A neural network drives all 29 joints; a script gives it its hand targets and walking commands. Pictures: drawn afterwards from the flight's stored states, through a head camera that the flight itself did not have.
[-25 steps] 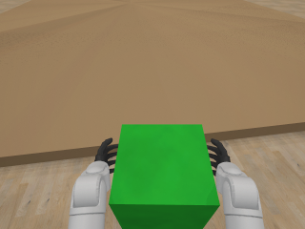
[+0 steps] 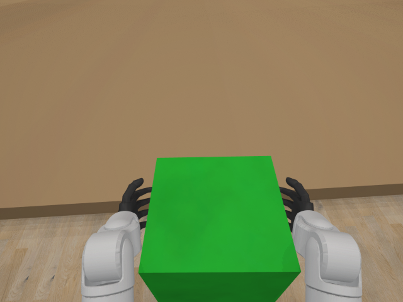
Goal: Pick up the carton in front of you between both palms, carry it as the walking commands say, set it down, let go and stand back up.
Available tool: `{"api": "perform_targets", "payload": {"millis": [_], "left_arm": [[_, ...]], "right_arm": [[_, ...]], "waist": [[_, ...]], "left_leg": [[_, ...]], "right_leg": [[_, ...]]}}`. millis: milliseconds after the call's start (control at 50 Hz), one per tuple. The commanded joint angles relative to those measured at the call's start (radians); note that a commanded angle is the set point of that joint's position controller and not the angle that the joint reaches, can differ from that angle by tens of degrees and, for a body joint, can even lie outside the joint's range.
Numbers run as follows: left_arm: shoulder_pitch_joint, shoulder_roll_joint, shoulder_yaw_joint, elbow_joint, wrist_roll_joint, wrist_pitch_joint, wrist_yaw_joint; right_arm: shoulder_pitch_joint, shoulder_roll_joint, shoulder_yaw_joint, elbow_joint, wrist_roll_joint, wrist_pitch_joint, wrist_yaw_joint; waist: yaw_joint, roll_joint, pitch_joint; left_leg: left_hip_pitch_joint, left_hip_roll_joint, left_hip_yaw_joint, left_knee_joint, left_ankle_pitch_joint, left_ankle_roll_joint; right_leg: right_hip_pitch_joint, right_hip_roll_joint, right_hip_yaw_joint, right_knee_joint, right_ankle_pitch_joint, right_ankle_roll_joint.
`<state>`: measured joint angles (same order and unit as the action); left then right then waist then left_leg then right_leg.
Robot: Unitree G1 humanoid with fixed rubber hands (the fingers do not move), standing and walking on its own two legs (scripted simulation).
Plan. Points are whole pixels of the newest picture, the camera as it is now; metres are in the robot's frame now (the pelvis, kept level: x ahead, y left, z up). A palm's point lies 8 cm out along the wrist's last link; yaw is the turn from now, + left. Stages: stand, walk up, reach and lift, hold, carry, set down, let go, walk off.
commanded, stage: carry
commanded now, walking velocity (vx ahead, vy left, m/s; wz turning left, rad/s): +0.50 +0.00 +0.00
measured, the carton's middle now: (214, 238) +0.26 +0.00 +0.02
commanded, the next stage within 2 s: none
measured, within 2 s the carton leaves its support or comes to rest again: neither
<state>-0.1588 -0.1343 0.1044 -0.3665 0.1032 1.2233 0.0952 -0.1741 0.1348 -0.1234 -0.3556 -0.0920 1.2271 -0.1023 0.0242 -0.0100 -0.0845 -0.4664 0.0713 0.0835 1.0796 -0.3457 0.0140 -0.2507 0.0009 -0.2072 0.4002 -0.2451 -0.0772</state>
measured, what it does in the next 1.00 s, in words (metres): walks ahead: left foot, then right foot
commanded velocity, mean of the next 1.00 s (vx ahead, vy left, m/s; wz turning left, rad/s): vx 0.50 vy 0.00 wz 0.00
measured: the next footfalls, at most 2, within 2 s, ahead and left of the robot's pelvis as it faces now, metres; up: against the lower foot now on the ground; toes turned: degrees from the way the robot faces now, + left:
left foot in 0.28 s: +0.38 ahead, +0.11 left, +0.00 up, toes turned +8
right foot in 0.78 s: +0.66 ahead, -0.07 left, +0.00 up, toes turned -8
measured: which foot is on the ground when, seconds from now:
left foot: up 0.00-0.26, down 0.28-0.76, up 0.78-1.00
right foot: down 0.00-0.28, up 0.30-0.76, down 0.78-1.00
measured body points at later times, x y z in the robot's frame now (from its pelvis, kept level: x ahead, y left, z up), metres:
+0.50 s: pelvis +0.31 +0.05 +0.00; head +0.36 +0.05 +0.44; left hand +0.67 +0.16 +0.12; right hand +0.63 -0.14 +0.13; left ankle +0.34 +0.10 -0.74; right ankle +0.27 -0.09 -0.66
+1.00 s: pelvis +0.63 -0.02 -0.01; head +0.73 -0.03 +0.43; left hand +1.03 +0.15 +0.11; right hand +1.05 -0.16 +0.11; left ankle +0.60 +0.11 -0.60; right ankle +0.63 -0.06 -0.74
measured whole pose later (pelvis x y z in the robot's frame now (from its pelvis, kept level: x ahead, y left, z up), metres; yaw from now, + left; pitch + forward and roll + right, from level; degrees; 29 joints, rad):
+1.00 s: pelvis +0.63 -0.02 -0.01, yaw -1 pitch +6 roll +2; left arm -0.84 -0.03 0.30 -0.03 0.05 1.30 0.15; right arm -0.87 0.02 -0.32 -0.02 -0.09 1.33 -0.14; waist 0.07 -0.01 0.13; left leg -0.75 0.01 0.04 1.44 -0.39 0.07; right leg -0.36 0.02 -0.14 0.51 -0.26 -0.12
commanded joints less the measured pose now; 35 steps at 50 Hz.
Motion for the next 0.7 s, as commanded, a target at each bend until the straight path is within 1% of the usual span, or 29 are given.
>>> {"api": "perform_targets", "payload": {"millis": [0,40,80,140,180,200,220,240,260,280,300,320,340,360,380,400,420,440,480,520,560,620,660,680], "left_arm": [[-0.476,-0.908,-0.727,-0.071,-0.430,-0.001,-0.268],[-0.459,-0.898,-0.727,-0.063,-0.439,-0.002,-0.282],[-0.467,-0.881,-0.726,-0.070,-0.445,-0.005,-0.290],[-0.499,-0.844,-0.713,-0.113,-0.450,-0.002,-0.287],[-0.524,-0.809,-0.697,-0.150,-0.448,0.010,-0.273],[-0.541,-0.789,-0.690,-0.166,-0.446,0.018,-0.265],[-0.554,-0.765,-0.683,-0.178,-0.441,0.027,-0.257],[-0.576,-0.737,-0.676,-0.188,-0.438,0.038,-0.250],[-0.598,-0.705,-0.671,-0.194,-0.432,0.050,-0.243],[-0.639,-0.670,-0.663,-0.190,-0.426,0.061,-0.236],[-0.677,-0.681,-0.670,-0.194,-0.432,0.078,-0.230],[-0.714,-0.664,-0.658,-0.165,-0.427,0.086,-0.225],[-0.749,-0.683,-0.654,-0.138,-0.429,0.090,-0.221],[-0.776,-0.696,-0.646,-0.111,-0.428,0.091,-0.217],[-0.805,-0.707,-0.642,-0.085,-0.427,0.090,-0.212],[-0.840,-0.714,-0.638,-0.064,-0.425,0.088,-0.207],[-0.880,-0.718,-0.635,-0.042,-0.422,0.087,-0.202],[-0.909,-0.721,-0.633,-0.016,-0.417,0.085,-0.195],[-0.959,-0.725,-0.622,0.041,-0.411,0.084,-0.184],[-1.028,-0.732,-0.610,0.093,-0.409,0.086,-0.177],[-1.086,-0.748,-0.595,0.153,-0.419,0.093,-0.176],[-1.195,-0.772,-0.568,0.237,-0.440,0.097,-0.178],[-1.264,-0.785,-0.541,0.292,-0.457,0.098,-0.180],[-1.297,-0.791,-0.525,0.313,-0.465,0.098,-0.181]], "right_arm": [[-0.414,0.909,0.714,-0.028,0.367,-0.014,0.260],[-0.378,0.916,0.708,-0.009,0.336,-0.024,0.245],[-0.392,0.912,0.713,-0.027,0.327,-0.030,0.234],[-0.465,0.882,0.727,-0.104,0.345,-0.023,0.223],[-0.520,0.845,0.730,-0.163,0.370,-0.007,0.220],[-0.541,0.822,0.727,-0.183,0.382,0.003,0.218],[-0.560,0.796,0.721,-0.196,0.391,0.014,0.217],[-0.573,0.773,0.713,-0.193,0.396,0.026,0.216],[-0.583,0.741,0.703,-0.185,0.396,0.037,0.216],[-0.596,0.712,0.693,-0.174,0.395,0.049,0.217],[-0.633,0.673,0.675,-0.141,0.388,0.054,0.219],[-0.657,0.687,0.678,-0.130,0.409,0.067,0.221],[-0.706,0.690,0.682,-0.137,0.423,0.073,0.223],[-0.758,0.707,0.688,-0.129,0.438,0.077,0.224],[-0.815,0.724,0.696,-0.120,0.453,0.078,0.226],[-0.869,0.739,0.699,-0.107,0.469,0.077,0.228],[-0.916,0.746,0.698,-0.093,0.482,0.075,0.229],[-0.950,0.746,0.693,-0.071,0.493,0.076,0.231],[-1.004,0.743,0.676,-0.012,0.507,0.079,0.235],[-1.064,0.744,0.652,0.054,0.512,0.081,0.237],[-1.113,0.755,0.629,0.124,0.512,0.086,0.237],[-1.204,0.773,0.588,0.216,0.510,0.087,0.231],[-1.271,0.789,0.561,0.273,0.509,0.085,0.225],[-1.303,0.798,0.544,0.297,0.510,0.083,0.221]], "waist": [[-0.003,-0.075,-0.224],[-0.004,-0.097,-0.208],[-0.004,-0.114,-0.163],[0.001,-0.144,-0.108],[0.004,-0.160,-0.093],[-0.002,-0.162,-0.109],[-0.008,-0.166,-0.149],[-0.023,-0.157,-0.203],[-0.046,-0.107,-0.270],[-0.087,-0.009,-0.349],[-0.058,0.258,-0.407],[-0.066,0.251,-0.373],[-0.064,0.209,-0.353],[-0.061,0.103,-0.340],[-0.059,0.050,-0.322],[-0.054,0.064,-0.330],[-0.055,0.086,-0.340],[-0.057,0.102,-0.338],[-0.061,0.114,-0.326],[-0.068,0.129,-0.303],[-0.076,0.129,-0.279],[-0.088,0.130,-0.245],[-0.077,0.146,-0.235],[-0.066,0.167,-0.241]], "left_leg": [[-0.188,0.023,-0.003,-0.131,0.066,-0.012],[-0.215,0.004,0.034,-0.223,0.118,-0.021],[-0.216,-0.007,0.066,-0.337,0.179,-0.021],[-0.146,-0.035,0.121,-0.483,0.262,-0.007],[-0.072,-0.043,0.136,-0.539,0.321,0.015],[-0.014,-0.050,0.142,-0.560,0.339,0.027],[0.073,-0.075,0.161,-0.571,0.333,0.033],[0.207,-0.113,0.204,-0.599,0.306,0.034],[0.391,-0.125,0.214,-0.612,0.232,0.036],[0.584,0.039,-0.004,-0.625,0.088,0.057],[0.766,0.318,-0.543,-0.752,-0.083,0.212],[0.748,0.331,-0.627,-0.826,0.006,0.246],[0.699,0.306,-0.511,-0.797,0.144,0.232],[0.648,0.281,-0.408,-0.769,0.259,0.204],[0.586,0.255,-0.327,-0.771,0.325,0.175],[0.545,0.236,-0.260,-0.782,0.338,0.155],[0.530,0.222,-0.218,-0.788,0.348,0.150],[0.522,0.213,-0.187,-0.793,0.359,0.153],[0.525,0.203,-0.146,-0.802,0.371,0.168],[0.546,0.190,-0.111,-0.804,0.416,0.179],[0.565,0.165,-0.075,-0.791,0.473,0.176],[0.579,0.137,-0.034,-0.748,0.555,0.171],[0.571,0.121,-0.003,-0.711,0.614,0.147],[0.575,0.123,0.015,-0.673,0.658,0.135]], "right_leg": [[0.362,-0.290,0.314,-0.198,0.355,-0.057],[0.389,-0.271,0.257,-0.200,0.410,-0.057],[0.377,-0.242,0.192,-0.197,0.457,-0.048],[0.329,-0.215,0.125,-0.200,0.506,-0.041],[0.321,-0.217,0.103,-0.194,0.556,-0.037],[0.331,-0.215,0.081,-0.154,0.646,-0.028],[0.345,-0.211,0.053,-0.072,0.752,-0.016],[0.331,-0.192,0.006,0.069,0.812,0.004],[0.253,-0.155,-0.020,0.268,0.737,0.025],[0.087,-0.131,0.004,0.503,0.443,0.041],[-0.246,0.016,0.056,0.788,-0.015,0.074],[-0.372,0.023,0.176,0.936,-0.217,0.048],[-0.408,-0.025,0.216,0.990,-0.196,0.019],[-0.414,-0.058,0.228,0.954,-0.143,0.005],[-0.402,-0.084,0.225,0.889,-0.098,0.001],[-0.372,-0.102,0.222,0.832,-0.070,0.007],[-0.359,-0.097,0.201,0.800,-0.057,0.015],[-0.364,-0.093,0.184,0.766,-0.054,0.023],[-0.403,-0.089,0.160,0.684,-0.032,0.036],[-0.454,-0.089,0.135,0.596,0.014,0.047],[-0.474,-0.080,0.111,0.502,0.061,0.051],[-0.458,-0.052,0.074,0.353,0.117,0.041],[-0.392,-0.025,0.052,0.257,0.160,0.024],[-0.347,-0.014,0.046,0.233,0.166,0.013]]}}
